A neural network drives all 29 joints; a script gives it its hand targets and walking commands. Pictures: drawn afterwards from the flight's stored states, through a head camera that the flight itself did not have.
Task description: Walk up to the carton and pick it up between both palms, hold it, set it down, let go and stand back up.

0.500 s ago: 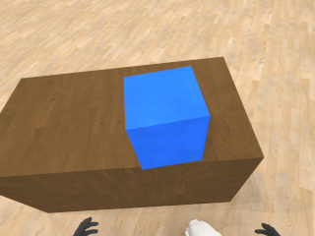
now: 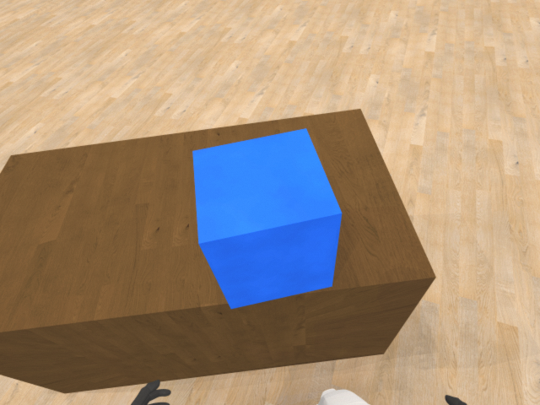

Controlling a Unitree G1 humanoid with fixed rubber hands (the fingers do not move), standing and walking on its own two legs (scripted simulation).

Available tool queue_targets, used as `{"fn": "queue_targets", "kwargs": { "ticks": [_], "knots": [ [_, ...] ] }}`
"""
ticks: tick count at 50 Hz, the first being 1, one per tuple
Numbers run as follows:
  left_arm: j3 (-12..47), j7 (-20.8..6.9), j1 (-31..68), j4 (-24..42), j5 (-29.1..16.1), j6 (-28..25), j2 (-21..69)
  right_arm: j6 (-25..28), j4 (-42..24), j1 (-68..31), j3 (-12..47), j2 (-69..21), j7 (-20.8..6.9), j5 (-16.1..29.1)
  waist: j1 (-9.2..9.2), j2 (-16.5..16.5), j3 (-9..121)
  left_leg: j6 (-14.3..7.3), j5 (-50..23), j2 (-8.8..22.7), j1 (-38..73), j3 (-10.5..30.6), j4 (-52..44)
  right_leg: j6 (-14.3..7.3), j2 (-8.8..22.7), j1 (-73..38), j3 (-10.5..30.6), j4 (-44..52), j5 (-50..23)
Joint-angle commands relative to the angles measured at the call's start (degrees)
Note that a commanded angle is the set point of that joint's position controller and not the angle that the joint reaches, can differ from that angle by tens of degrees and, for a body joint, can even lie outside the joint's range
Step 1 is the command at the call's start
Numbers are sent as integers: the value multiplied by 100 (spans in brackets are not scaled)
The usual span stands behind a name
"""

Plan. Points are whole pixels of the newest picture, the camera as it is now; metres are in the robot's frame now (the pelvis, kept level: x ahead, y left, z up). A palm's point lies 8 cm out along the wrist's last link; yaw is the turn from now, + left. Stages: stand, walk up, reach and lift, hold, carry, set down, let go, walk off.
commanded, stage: walk up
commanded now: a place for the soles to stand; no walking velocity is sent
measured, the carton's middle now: (266, 223) +0.43 +0.04 -0.04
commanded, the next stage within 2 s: reach and lift in 1.34 s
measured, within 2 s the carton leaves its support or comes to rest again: neither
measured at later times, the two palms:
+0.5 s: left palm out of the picture +0.09 +0.27 -0.10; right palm out of the picture +0.05 -0.25 -0.13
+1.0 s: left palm out of the picture +0.10 +0.28 -0.11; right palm out of the picture +0.06 -0.23 -0.13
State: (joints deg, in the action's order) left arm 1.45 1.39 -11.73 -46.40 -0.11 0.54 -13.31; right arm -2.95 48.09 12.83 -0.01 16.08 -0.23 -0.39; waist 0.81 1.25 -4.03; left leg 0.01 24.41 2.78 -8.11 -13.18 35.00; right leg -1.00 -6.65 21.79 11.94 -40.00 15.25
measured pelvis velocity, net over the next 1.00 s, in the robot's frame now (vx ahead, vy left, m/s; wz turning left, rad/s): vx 0.01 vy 0.03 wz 0.01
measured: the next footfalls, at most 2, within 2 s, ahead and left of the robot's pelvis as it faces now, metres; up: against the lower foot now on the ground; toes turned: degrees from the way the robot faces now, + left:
none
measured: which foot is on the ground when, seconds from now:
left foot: down 0.00-1.00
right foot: down 0.00-1.00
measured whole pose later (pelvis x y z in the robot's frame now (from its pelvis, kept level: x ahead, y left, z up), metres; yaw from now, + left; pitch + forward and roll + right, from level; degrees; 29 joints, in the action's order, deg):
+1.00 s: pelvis +0.01 +0.03 +0.00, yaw +1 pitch -3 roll +1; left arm 2.8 3.0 -9.6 -52.5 1.0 0.0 -13.5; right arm -2.9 52.9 14.4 -0.7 15.6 0.5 -0.5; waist 0.6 1.2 -4.1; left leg -3.4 24.2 -2.3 -6.0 -7.6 32.7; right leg 1.1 -4.1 19.0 11.0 -37.9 15.7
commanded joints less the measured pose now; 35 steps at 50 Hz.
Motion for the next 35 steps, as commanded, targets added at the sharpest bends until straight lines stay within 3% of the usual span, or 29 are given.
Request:
{"fn": "queue_targets", "kwargs": {
  "ticks": [1, 8, 13, 15, 18, 20, 21, 23, 24, 25, 26, 27, 29, 32, 35],
  "knots": [
    [-211, 39, -9, 275, -13, -66, -870, 91, -226, 366, -134, 606, 36, 7, 37, -630, 377, -399, -314, 298, 436, 733, -762, -305, 701, 297, 996, 1181, -1219],
    [-180, 33, -73, 193, 48, -55, -784, 105, -158, 309, -182, 763, 53, -17, -43, -278, 421, -563, -1029, 729, 205, 692, -949, -191, 470, -45, 273, 445, -1773],
    [-202, 24, -111, 198, 45, -42, -866, 34, -181, 233, -189, 753, 31, -27, -64, -160, 250, -558, -775, 710, 16, 589, -826, -242, 519, 28, 328, 471, -1634],
    [-221, 69, -244, 248, 52, -95, -933, -44, -79, 276, -190, 802, 13, -61, -107, -87, 212, -425, -500, 460, -70, 456, -517, -312, 739, -29, 715, 737, -1357],
    [-302, 157, -409, 222, -2, -102, -1231, -125, -107, 472, -151, 601, -1, -52, -86, -816, 203, -162, 573, -113, -281, 780, 95, -685, 1343, 72, 2326, 1858, -303],
    [-294, 204, -410, 167, 11, -70, -1177, -77, -76, 590, -142, 534, 19, -42, -62, -1022, 186, -152, 898, -195, -587, 1111, 89, -795, 1492, -131, 2658, 2094, 28],
    [-270, 219, -278, 179, 37, -54, -1097, -16, -25, 739, -130, 503, 31, -19, 17, -1087, 290, -186, 655, -155, -563, 1235, -125, -750, 1475, -225, 2495, 2037, -12],
    [-204, 199, 118, 234, 86, -34, -924, 136, 94, 1018, -129, 529, 62, 13, 220, -997, 538, -299, -308, 49, 47, 1432, -925, -447, 1210, -91, 1701, 1665, -486],
    [-151, 162, 219, 237, 94, -47, -772, 206, 120, 989, -161, 642, 80, 4, 220, -734, 605, -369, -626, 290, 345, 1578, -1278, -244, 957, 46, 1151, 1356, -762],
    [-102, 126, 215, 210, 73, -65, -593, 251, 146, 780, -187, 758, 93, 1, 101, -338, 563, -447, -789, 590, 313, 1749, -1583, -70, 565, -8, 464, 902, -910],
    [-81, 113, 184, 167, 81, -81, -479, 261, 168, 510, -186, 805, 98, 1, -41, -153, 355, -516, -1426, 808, 145, 1815, -1652, 14, 339, -60, -19, 613, -929],
    [-69, 120, 133, 110, 106, -102, -453, 258, 173, 382, -170, 800, 93, -6, -99, -88, 256, -568, -2050, 909, 61, 1721, -1527, -4, 406, -143, -152, 578, -1051],
    [-78, 127, 47, 0, 118, -146, -546, 224, 162, 357, -158, 747, 80, -12, -99, 45, 292, -458, -2728, 733, 127, 1388, -1268, -91, 557, -310, -108, 570, -1662],
    [-82, 147, 18, -96, 114, -159, -671, 153, 159, 434, -192, 736, 74, -1, -67, 168, 371, -347, -2728, 552, 181, 1225, -1091, -173, 694, -393, -42, 493, -2166],
    [-66, 179, 57, -154, 114, -125, -704, 92, 168, 455, -206, 690, 72, 5, -53, 121, 289, -382, -2398, 528, 115, 1236, -1104, -196, 738, -336, -48, 457, -2088]
  ]
}}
